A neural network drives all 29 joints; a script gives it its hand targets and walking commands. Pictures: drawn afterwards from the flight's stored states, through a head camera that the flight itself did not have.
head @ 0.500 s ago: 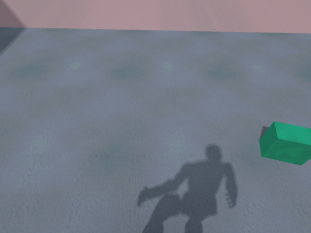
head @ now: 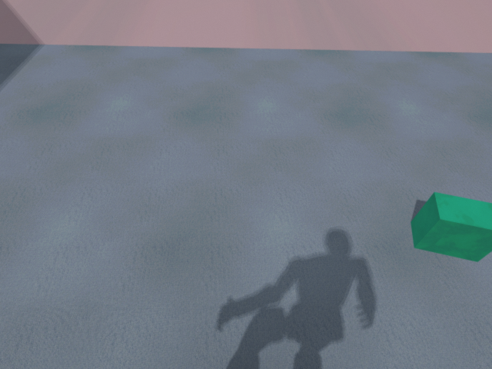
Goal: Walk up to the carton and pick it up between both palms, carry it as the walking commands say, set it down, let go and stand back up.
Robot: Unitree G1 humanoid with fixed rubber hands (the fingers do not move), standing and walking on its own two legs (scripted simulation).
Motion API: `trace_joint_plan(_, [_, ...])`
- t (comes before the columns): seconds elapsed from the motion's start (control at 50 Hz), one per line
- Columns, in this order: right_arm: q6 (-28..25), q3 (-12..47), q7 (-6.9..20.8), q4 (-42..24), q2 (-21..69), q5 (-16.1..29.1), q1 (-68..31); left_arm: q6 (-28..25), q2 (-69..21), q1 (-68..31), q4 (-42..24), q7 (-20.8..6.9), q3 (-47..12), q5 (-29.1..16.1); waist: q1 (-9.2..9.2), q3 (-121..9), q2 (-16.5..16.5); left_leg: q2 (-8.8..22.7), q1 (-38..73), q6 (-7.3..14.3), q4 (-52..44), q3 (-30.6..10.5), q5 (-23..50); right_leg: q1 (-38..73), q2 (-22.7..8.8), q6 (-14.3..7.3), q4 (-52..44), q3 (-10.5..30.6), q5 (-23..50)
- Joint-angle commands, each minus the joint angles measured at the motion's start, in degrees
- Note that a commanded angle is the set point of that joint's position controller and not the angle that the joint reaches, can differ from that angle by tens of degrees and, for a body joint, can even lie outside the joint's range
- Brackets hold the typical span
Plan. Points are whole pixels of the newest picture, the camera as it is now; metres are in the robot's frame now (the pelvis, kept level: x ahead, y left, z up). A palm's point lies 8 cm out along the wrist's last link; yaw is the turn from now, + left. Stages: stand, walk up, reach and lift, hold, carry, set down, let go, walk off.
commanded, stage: stand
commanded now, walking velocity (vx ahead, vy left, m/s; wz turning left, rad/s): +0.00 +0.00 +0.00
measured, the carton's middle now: (456, 227) +0.80 -0.99 -0.66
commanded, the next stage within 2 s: walk up in 0.66 s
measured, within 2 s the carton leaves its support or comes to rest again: neither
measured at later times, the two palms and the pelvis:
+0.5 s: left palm out of the picture +0.09 +0.29 -0.12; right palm out of the picture +0.08 -0.28 -0.12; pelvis +0.01 +0.00 +0.00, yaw +0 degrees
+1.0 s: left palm out of the picture +0.13 +0.29 -0.12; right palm out of the picture +0.07 -0.34 -0.11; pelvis +0.02 -0.02 -0.01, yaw -11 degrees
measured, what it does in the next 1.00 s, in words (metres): stands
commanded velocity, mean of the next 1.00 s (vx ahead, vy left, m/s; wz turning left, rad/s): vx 0.00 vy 0.00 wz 0.00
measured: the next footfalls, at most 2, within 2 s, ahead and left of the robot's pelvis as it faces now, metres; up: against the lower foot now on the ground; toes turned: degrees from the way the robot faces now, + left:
right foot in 1.10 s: +0.10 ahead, -0.21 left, +0.00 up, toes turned -23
left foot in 1.34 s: +0.20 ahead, -0.01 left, +0.00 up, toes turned -23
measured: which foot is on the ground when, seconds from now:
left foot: down 0.00-1.00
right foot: down 0.00-0.88, up 0.90-1.00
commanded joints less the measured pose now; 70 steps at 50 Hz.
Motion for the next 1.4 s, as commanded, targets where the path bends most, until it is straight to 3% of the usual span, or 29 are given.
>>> trace_joint_plan(0.0, [-1.5,-1.8,-0.6,-3.1,-11.4,0.1,-1.1,-1.3,13.0,-2.1,-3.6,0.8,2.6,-0.6,-0.77,-8.1,1.8,6.1,1.2,2.3,-3.6,-5.1,4.0,1.7,-6.0,-2.2,-4.0,5.8,5.0])
trace_joint_plan(0.04, [-1.2,-1.9,-0.6,-3.5,-12.4,0.2,-4.1,-1.2,13.8,-2.8,-3.4,0.7,2.6,0.2,-0.61,-7.1,-1.8,6.7,1.2,2.1,-4.4,-5.4,2.8,0.7,-5.9,-1.8,-4.7,4.7,3.0])
trace_joint_plan(0.12, [-1.3,-2.1,-0.4,-3.0,-12.6,-0.1,-2.4,-1.4,13.2,-1.0,-4.1,0.9,2.2,-0.4,0.63,-5.9,1.6,6.2,0.9,2.4,-5.6,-6.0,3.1,0.3,-6.2,-2.1,-3.6,5.7,3.3])
trace_joint_plan(0.3, [-1.2,-2.3,-0.8,-3.2,-13.5,0.0,-1.2,-1.1,11.8,-3.5,-4.2,0.7,2.1,0.0,-0.36,-7.1,-2.0,6.9,2.3,1.7,-4.7,-5.2,7.3,1.3,-6.3,-1.8,-3.5,4.2,7.6])
trace_joint_plan(0.36, [-1.0,-1.7,-0.7,-3.8,-12.0,0.2,-2.3,-1.5,13.5,-2.3,-3.9,0.7,2.2,-0.3,-0.37,-6.5,2.4,7.1,2.5,2.2,-5.2,-5.5,6.1,-0.4,-6.1,-1.6,-4.1,5.6,5.8])
trace_joint_plan(0.5, [-1.1,-1.8,-0.6,-2.8,-12.2,0.0,-0.4,-1.4,11.7,-1.3,-4.1,0.9,1.3,-0.6,0.14,-6.7,-1.5,6.7,2.6,1.7,-3.4,-5.3,10.0,1.6,-6.4,-2.0,-3.1,5.3,11.9])
trace_joint_plan(0.54, [-1.2,-2.7,-0.7,-3.5,-14.3,0.3,-0.9,-1.4,12.9,-0.4,-3.8,0.9,1.5,-0.2,-0.32,-7.0,1.3,6.8,3.7,2.3,-3.3,-4.9,9.8,1.8,-6.8,-2.6,-4.1,5.9,10.7])
trace_joint_plan(0.8, [-0.9,-2.6,-0.6,-3.0,-13.9,0.4,-1.7,-1.2,14.1,-1.8,-4.1,1.0,2.1,-0.2,-0.67,-7.0,-1.1,6.7,4.4,1.3,-5.2,-4.7,10.6,0.9,-5.9,-1.7,-3.4,4.1,9.1])
trace_joint_plan(0.82, [-1.1,-2.5,-0.6,-3.8,-14.1,0.5,-1.7,-1.4,12.9,-1.5,-4.3,1.0,2.4,-0.1,-0.51,-7.3,2.6,6.7,3.6,1.9,-3.6,-4.0,10.3,2.3,-6.3,-1.6,-4.4,5.3,11.3])
trace_joint_plan(0.84, [-2.5,-6.7,-0.9,-7.0,-21.6,0.0,1.6,1.0,16.8,-1.1,-13.7,-2.4,5.9,2.0,-1.90,-6.9,-1.8,5.6,12.2,4.7,4.3,0.7,-5.6,-13.7,-3.3,-6.2,2.1,12.5,3.1])
trace_joint_plan(0.86, [-3.3,-7.8,-1.7,-7.0,-21.8,-1.2,9.0,1.7,15.5,-6.9,-17.1,-4.5,6.6,1.9,-6.21,-7.0,1.4,12.1,16.4,7.3,-0.3,-5.4,-13.4,-24.7,-1.8,-4.9,9.5,8.4,-9.9])
trace_joint_plan(0.88, [-3.6,-8.8,-2.3,-8.4,-25.4,-1.8,10.1,2.3,13.1,-8.4,-20.4,-5.6,6.9,1.7,-7.35,-5.5,10.8,25.6,14.6,13.2,-11.2,-15.0,-18.6,-32.1,-1.5,-2.9,24.1,4.5,-13.8])
trace_joint_plan(0.92, [-4.2,-9.9,-2.2,-13.4,-23.5,-0.3,4.5,2.4,15.0,-2.2,-20.2,-6.3,7.0,3.0,-2.54,-5.7,1.9,31.9,10.9,14.3,-9.9,-13.8,-11.9,-31.6,-7.4,-1.1,31.1,6.7,-13.8])
trace_joint_plan(0.96, [-4.8,-10.1,-2.0,-15.8,-23.4,-1.2,0.5,2.5,16.2,2.1,-20.0,-7.7,8.4,1.8,0.23,-1.5,7.4,27.8,5.6,12.5,-9.2,-3.7,-6.2,-27.3,-10.3,-0.4,28.8,7.3,-11.9])
trace_joint_plan(1.0, [-4.7,-10.4,-1.4,-16.9,-22.7,-1.2,2.1,2.1,15.1,1.9,-21.1,-8.7,8.5,2.3,-1.03,-1.4,7.0,24.4,1.7,11.2,-5.5,5.2,-6.1,-21.0,-8.8,-0.8,22.5,2.0,-10.9])
trace_joint_plan(1.02, [-4.8,-9.9,-1.0,-18.4,-23.1,-1.1,2.6,1.9,14.9,1.6,-22.0,-9.0,8.2,2.2,-2.18,-2.4,9.9,22.2,-0.1,10.6,-3.6,7.1,-8.9,-18.6,-7.4,-0.9,20.4,-1.5,-10.1])
trace_joint_plan(1.06, [-4.4,-10.0,-0.6,-19.2,-23.2,-0.9,2.4,1.4,15.5,5.0,-22.8,-9.1,9.0,2.5,0.05,-3.8,8.8,21.2,-4.2,10.1,1.8,9.3,-13.3,-13.6,-5.3,-2.0,17.7,-4.0,-9.0])
trace_joint_plan(1.08, [-4.0,-9.4,-0.5,-19.5,-22.0,-1.2,0.7,1.0,16.2,8.5,-21.1,-8.7,9.5,2.5,3.49,-4.2,4.1,18.9,-8.6,8.6,8.2,12.2,-14.2,-7.2,-2.4,-4.2,16.1,-7.5,-8.6])
trace_joint_plan(1.1, [-3.7,-8.7,-0.3,-20.3,-20.5,-1.1,1.7,0.2,19.2,16.0,-19.8,-8.0,10.6,2.3,6.96,-6.9,-4.2,12.6,-15.3,6.3,24.4,14.9,-10.4,2.5,-1.8,-6.4,10.6,0.2,-13.4])
trace_joint_plan(1.12, [-3.7,-6.8,-0.2,-23.5,-15.9,-0.2,-2.8,-0.4,25.7,21.0,-18.7,-7.1,11.7,1.1,11.33,-4.8,-26.1,0.3,-32.2,2.8,44.0,14.2,-23.5,6.5,-11.2,-14.3,-3.9,29.2,-22.1])
trace_joint_plan(1.14, [-3.8,-6.4,-0.4,-24.9,-17.2,0.9,-1.9,-0.2,26.9,19.7,-20.3,-6.5,11.5,0.7,8.73,-6.8,-19.9,0.8,-34.9,2.2,48.4,1.2,-25.6,6.9,-15.9,-19.0,-9.1,41.3,-24.6])
trace_joint_plan(1.16, [-4.0,-6.8,-0.5,-22.7,-18.9,1.0,2.2,0.0,24.2,16.8,-21.2,-5.5,11.2,0.0,5.58,-5.9,-9.9,3.0,-34.1,2.9,46.8,-1.0,-23.7,6.0,-16.3,-19.3,-8.9,39.1,-25.2])
trace_joint_plan(1.2, [-5.4,-6.8,-0.7,-20.4,-20.2,0.4,5.1,0.0,21.5,12.0,-24.1,-4.5,9.6,0.4,3.37,-5.1,-11.9,5.3,-27.5,1.9,38.2,-0.2,-21.7,-2.2,-13.7,-17.9,-3.8,27.6,-13.1])
trace_joint_plan(1.28, [-5.4,-7.2,-0.3,-18.9,-19.9,0.4,12.8,-0.1,20.7,8.2,-26.3,-5.4,9.3,1.2,0.24,-6.6,-7.5,2.7,-8.5,2.2,18.0,3.7,-15.8,-14.2,-10.7,-15.2,-2.0,22.7,-14.1])
trace_joint_plan(1.3, [-5.9,-7.8,-0.5,-18.3,-19.3,0.0,17.4,0.0,20.0,6.3,-27.2,-5.3,8.7,1.3,-2.84,-8.1,-8.5,1.8,-0.6,1.9,13.6,4.9,-8.9,-18.5,-7.5,-12.3,2.3,18.5,-17.4])
trace_joint_plan(1.32, [-6.3,-8.3,-0.8,-16.8,-21.5,-0.3,23.2,0.5,17.5,3.3,-28.1,-5.5,7.8,0.9,-6.78,-8.3,0.9,5.3,13.2,4.4,2.9,-1.1,-13.1,-32.4,-2.0,-7.6,12.8,12.6,-22.5])
trace_joint_plan(1.34, [-7.0,-10.9,-1.7,-17.5,-29.4,-2.3,27.9,-0.1,11.9,-0.9,-31.6,-5.0,6.5,1.0,-10.54,-5.0,18.2,24.7,15.1,8.2,-10.2,-31.3,-35.1,-46.2,8.5,-3.4,33.9,6.8,-21.5])
trace_joint_plan(1.36, [-7.3,-10.4,-2.0,-20.5,-31.2,-0.9,19.4,-0.3,17.0,0.8,-30.7,-4.3,7.2,2.2,-5.55,0.3,7.3,32.3,7.1,13.0,-13.0,-37.9,-36.4,-47.2,2.6,-1.5,42.7,11.5,-16.6])
trace_joint_plan(1.38, [-7.4,-9.4,-1.7,-22.6,-28.6,0.1,14.9,-0.7,18.6,4.4,-28.7,-4.7,7.5,1.8,-2.58,-1.0,3.7,29.9,4.4,14.9,-10.7,-31.1,-32.1,-41.6,-0.4,-0.8,43.3,10.5,-12.0])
